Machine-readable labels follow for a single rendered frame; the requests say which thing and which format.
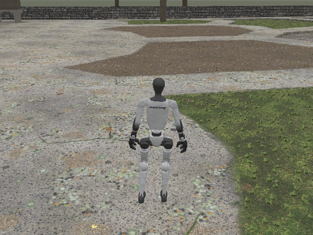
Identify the left robot upper arm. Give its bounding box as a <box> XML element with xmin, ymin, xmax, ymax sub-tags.
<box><xmin>134</xmin><ymin>98</ymin><xmax>148</xmax><ymax>125</ymax></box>

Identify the robot right hand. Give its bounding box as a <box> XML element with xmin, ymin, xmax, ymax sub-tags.
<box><xmin>176</xmin><ymin>140</ymin><xmax>187</xmax><ymax>153</ymax></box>

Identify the robot left hand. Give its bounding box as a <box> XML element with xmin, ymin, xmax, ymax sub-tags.
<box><xmin>129</xmin><ymin>138</ymin><xmax>140</xmax><ymax>150</ymax></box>

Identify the robot right forearm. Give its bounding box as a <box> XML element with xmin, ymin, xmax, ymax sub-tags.
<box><xmin>176</xmin><ymin>119</ymin><xmax>186</xmax><ymax>141</ymax></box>

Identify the robot right foot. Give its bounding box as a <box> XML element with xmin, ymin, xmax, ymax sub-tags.
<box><xmin>160</xmin><ymin>190</ymin><xmax>167</xmax><ymax>202</ymax></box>

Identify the right robot upper arm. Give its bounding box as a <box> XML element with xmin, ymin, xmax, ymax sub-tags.
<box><xmin>168</xmin><ymin>99</ymin><xmax>181</xmax><ymax>127</ymax></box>

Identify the robot right thigh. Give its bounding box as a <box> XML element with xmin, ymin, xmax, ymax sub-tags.
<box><xmin>161</xmin><ymin>137</ymin><xmax>173</xmax><ymax>172</ymax></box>

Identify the robot left forearm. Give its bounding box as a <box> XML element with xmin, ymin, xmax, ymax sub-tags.
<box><xmin>130</xmin><ymin>118</ymin><xmax>139</xmax><ymax>139</ymax></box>

